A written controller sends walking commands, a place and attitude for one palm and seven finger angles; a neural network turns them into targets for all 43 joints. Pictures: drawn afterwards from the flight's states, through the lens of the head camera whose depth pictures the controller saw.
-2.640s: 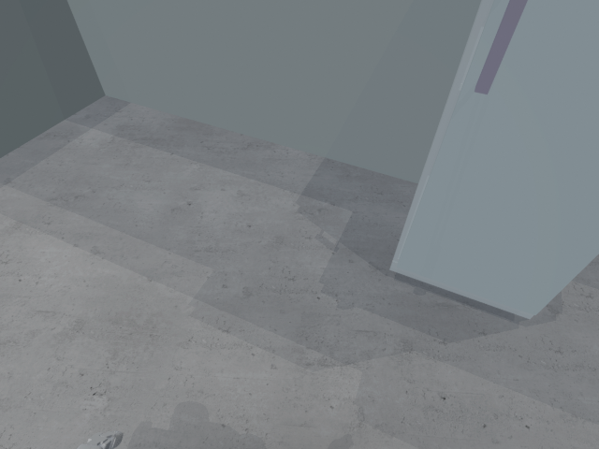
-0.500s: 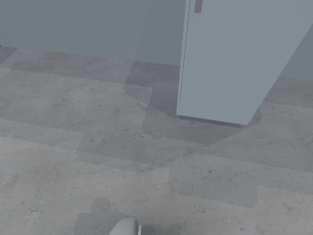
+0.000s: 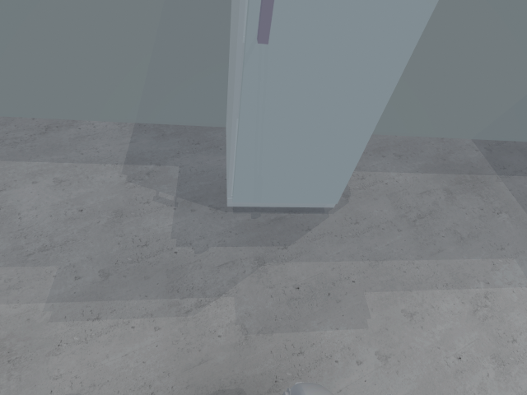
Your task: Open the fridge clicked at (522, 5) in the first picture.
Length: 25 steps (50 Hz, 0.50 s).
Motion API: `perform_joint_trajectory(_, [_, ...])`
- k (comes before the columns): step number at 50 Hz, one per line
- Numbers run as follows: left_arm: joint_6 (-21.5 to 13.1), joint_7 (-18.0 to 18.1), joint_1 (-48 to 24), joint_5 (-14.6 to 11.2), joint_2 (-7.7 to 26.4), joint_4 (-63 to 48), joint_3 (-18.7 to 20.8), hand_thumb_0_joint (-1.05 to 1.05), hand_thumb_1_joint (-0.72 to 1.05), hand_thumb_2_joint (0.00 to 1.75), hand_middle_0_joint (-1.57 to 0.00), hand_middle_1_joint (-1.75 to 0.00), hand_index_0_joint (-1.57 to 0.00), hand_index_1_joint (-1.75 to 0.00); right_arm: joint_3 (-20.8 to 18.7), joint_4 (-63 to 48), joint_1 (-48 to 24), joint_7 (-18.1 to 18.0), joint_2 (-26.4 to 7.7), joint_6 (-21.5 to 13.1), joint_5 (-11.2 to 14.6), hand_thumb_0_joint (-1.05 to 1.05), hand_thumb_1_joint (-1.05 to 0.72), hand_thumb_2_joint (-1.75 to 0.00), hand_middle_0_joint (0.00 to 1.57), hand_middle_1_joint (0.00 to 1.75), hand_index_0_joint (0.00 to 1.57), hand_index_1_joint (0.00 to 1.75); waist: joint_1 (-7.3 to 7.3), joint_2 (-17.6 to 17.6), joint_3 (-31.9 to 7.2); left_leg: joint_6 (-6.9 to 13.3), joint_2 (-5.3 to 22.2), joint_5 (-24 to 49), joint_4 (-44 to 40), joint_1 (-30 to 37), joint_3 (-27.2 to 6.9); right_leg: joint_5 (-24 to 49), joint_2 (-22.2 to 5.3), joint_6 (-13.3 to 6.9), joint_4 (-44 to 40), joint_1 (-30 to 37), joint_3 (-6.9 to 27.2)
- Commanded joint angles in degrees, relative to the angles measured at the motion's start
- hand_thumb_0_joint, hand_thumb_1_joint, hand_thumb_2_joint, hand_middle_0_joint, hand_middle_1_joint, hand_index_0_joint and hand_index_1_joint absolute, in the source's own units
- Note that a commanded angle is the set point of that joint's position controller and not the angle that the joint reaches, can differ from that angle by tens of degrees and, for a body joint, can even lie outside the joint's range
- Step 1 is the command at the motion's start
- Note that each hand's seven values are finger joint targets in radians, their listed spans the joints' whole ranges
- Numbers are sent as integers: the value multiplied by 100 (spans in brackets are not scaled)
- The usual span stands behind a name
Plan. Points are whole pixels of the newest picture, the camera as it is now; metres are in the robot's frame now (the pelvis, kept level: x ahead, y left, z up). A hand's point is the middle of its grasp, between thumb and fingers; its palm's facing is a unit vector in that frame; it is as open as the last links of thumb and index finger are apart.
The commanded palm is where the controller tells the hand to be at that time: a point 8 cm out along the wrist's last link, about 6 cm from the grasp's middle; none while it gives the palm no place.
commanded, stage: walk to a spot facing it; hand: left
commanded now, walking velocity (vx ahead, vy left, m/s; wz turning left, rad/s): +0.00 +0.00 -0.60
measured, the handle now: out of the picture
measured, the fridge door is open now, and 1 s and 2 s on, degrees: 0 0 0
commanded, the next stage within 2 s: turn to face it in 1.74 s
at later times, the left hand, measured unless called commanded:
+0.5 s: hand (201, 365) +0.19 +0.11 -0.16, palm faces -0.33 -0.91 -0.25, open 7.4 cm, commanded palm none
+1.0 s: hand (185, 328) +0.25 +0.16 -0.19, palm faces -0.50 -0.85 -0.14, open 7.4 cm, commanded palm none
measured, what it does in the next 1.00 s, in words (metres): walks ahead, turning right: right foot, then left foot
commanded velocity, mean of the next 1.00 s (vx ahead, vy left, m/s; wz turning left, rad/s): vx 0.13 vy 0.00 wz -0.60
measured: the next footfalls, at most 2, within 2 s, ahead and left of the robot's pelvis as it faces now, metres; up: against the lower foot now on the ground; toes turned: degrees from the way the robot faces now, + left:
right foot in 0.40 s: +0.01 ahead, -0.15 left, +0.00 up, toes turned -22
left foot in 0.82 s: +0.19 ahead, +0.05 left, +0.00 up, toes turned -23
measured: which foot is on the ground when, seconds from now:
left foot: down 0.00-0.40, up 0.42-0.80, down 0.82-1.00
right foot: up 0.00-0.38, down 0.40-0.84, up 0.86-1.00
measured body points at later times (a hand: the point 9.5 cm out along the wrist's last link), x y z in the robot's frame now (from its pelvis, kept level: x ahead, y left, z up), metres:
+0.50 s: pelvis +0.00 -0.03 -0.02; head +0.03 -0.06 +0.43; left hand +0.21 +0.16 -0.14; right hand -0.09 -0.28 -0.17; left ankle -0.01 +0.10 -0.68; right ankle -0.03 -0.13 -0.74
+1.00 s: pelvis +0.14 -0.01 +0.00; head +0.17 +0.03 +0.45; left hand +0.28 +0.20 -0.17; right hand +0.07 -0.25 -0.11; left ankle +0.16 +0.07 -0.74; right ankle +0.02 -0.12 -0.64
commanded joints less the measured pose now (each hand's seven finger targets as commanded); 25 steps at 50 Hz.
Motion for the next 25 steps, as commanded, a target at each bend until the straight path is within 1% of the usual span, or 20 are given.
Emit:
perform_joint_trajectory(1, [-62,-34,22,-29,119,-383,11,0,90,90,-20,-30,-20,-30,-321,-299,314,-103,-1033,-220,-1,0,-90,-90,20,30,20,30,-158,1260,-137,316,1234,2922,-851,714,-526,329,-310,121,496,-599,-106])
perform_joint_trajectory(2, [-61,-34,-113,-40,104,-429,4,0,90,90,-20,-30,-20,-30,-336,-250,477,-107,-1037,-225,1,0,-90,-90,20,30,20,30,-239,1235,-144,383,1323,3107,-813,874,-583,276,-367,133,331,-636,-129])
perform_joint_trajectory(3, [-56,-34,-199,-41,98,-439,-4,0,90,90,-20,-30,-20,-30,-344,-203,604,-113,-1051,-229,5,0,-90,-90,20,30,20,30,-277,1238,-148,395,1382,3313,-790,1015,-557,269,-400,148,198,-679,-168])
perform_joint_trajectory(5, [-35,-36,-377,-57,61,-497,-22,0,90,90,-20,-30,-20,-30,-389,-124,745,-111,-1111,-227,0,0,-90,-90,20,30,20,30,-337,1129,-151,527,1565,3409,-757,1215,-531,140,-499,154,-148,-692,-217])
perform_joint_trajectory(7, [-19,-47,-614,-65,18,-560,-45,0,90,90,-20,-30,-20,-30,-430,-65,850,-95,-1159,-213,-11,0,-90,-90,20,30,20,30,-420,1118,-89,618,1704,3336,-762,1179,-443,12,-599,131,-581,-538,-325])
perform_joint_trajectory(9, [-17,-58,-771,-63,-20,-586,-56,0,90,90,-20,-30,-20,-30,-460,5,920,-85,-1175,-200,-26,0,-90,-90,20,30,20,30,-473,1214,-84,630,1761,3295,-748,1161,-326,-72,-649,90,-981,-378,-430])
perform_joint_trajectory(11, [-16,-62,-840,-67,-66,-602,-75,0,90,90,-20,-30,-20,-30,-485,64,863,-61,-1224,-186,-40,0,-90,-90,20,30,20,30,-465,1319,-33,604,1824,3079,-746,947,-110,-98,-681,24,-1442,-39,-574])
perform_joint_trajectory(12, [-33,-65,-853,-64,-81,-603,-84,0,90,90,-20,-30,-20,-30,-498,84,851,-51,-1244,-182,-43,0,-90,-90,20,30,20,30,-478,1380,-71,577,1832,3068,-685,900,-7,-107,-655,-20,-1704,147,-651])
perform_joint_trajectory(13, [-53,-65,-896,-57,-75,-611,-92,0,90,90,-20,-30,-20,-30,-515,122,884,-40,-1250,-176,-50,0,-90,-90,20,30,20,30,-512,1473,-105,561,1830,3182,-592,904,11,-154,-600,-65,-1931,292,-733])
perform_joint_trajectory(15, [-98,-51,-820,-61,-97,-604,-84,0,90,90,-20,-30,-20,-30,-547,153,802,-21,-1322,-169,-60,0,-90,-90,20,30,20,30,-458,1531,-188,487,1945,3246,-377,875,170,-151,-577,-178,-2389,595,-773])
perform_joint_trajectory(16, [-129,-36,-716,-69,-75,-584,-74,0,90,90,-20,-30,-20,-30,-551,171,782,-9,-1343,-167,-58,0,-90,-90,20,30,20,30,-398,1465,-296,391,1950,3281,-192,868,261,-39,-545,-244,-2779,826,-793])
perform_joint_trajectory(17, [-173,-17,-522,-67,-7,-535,-64,0,90,90,-20,-30,-20,-30,-549,175,777,7,-1355,-160,-42,0,-90,-90,20,30,20,30,-288,1294,-410,209,1901,3262,165,769,472,371,-492,-309,-3319,1261,-844])
perform_joint_trajectory(18, [-243,15,-141,-48,176,-433,-33,0,90,90,-20,-30,-20,-30,-543,161,809,42,-1325,-149,-5,0,-90,-90,20,30,20,30,-69,920,-656,-72,1799,3121,996,343,728,1113,-533,-423,-4044,2154,-782])
perform_joint_trajectory(19, [-335,91,404,-4,721,-291,56,0,90,90,-20,-30,-20,-30,-474,51,887,98,-1097,-114,46,0,-90,-90,20,30,20,30,167,-451,-1026,-445,1383,1475,2304,-913,1026,2327,-1507,-800,-4556,3432,443])
perform_joint_trajectory(20, [-353,180,700,-63,1209,-193,162,0,90,90,-20,-30,-20,-30,-355,-254,576,98,-713,-77,15,0,-90,-90,20,30,20,30,239,-1491,-1005,-734,468,-1776,3689,-2276,677,4927,-2679,-1422,-4527,3670,2234])
perform_joint_trajectory(21, [-311,245,752,-149,1138,-171,158,0,90,90,-20,-30,-20,-30,-379,-286,439,14,-870,8,24,0,-90,-90,20,30,20,30,255,-1011,-1043,-643,524,-1879,4060,-2348,-180,4461,-2677,-1723,-4600,3446,1910])
perform_joint_trajectory(22, [-292,266,448,-136,937,-232,138,0,90,90,-20,-30,-20,-30,-375,-293,298,39,-804,42,21,0,-90,-90,20,30,20,30,162,-744,-718,-631,647,-1466,4091,-2592,-307,3061,-2324,-1624,-4827,3242,1584])
perform_joint_trajectory(23, [-272,271,158,-132,817,-331,130,0,90,90,-20,-30,-20,-30,-366,-268,195,78,-853,50,-8,0,-90,-90,20,30,20,30,121,-852,-592,-658,690,-1126,4110,-2676,-264,1798,-2071,-1508,-5036,3095,1648])
perform_joint_trajectory(24, [-293,251,-46,-134,672,-373,56,0,90,90,-20,-30,-20,-30,-402,-203,79,115,-961,51,-50,0,-90,-90,20,30,20,30,49,-616,-250,-699,701,-763,4061,-2566,-277,1119,-1874,-1409,-5229,2576,1498])
perform_joint_trajectory(25, [-342,231,-184,-121,564,-398,11,0,90,90,-20,-30,-20,-30,-425,-151,181,142,-955,48,-83,0,-90,-90,20,30,20,30,-90,-538,-104,-723,685,-484,3920,-2427,-277,833,-1737,-1340,-5344,2243,1317])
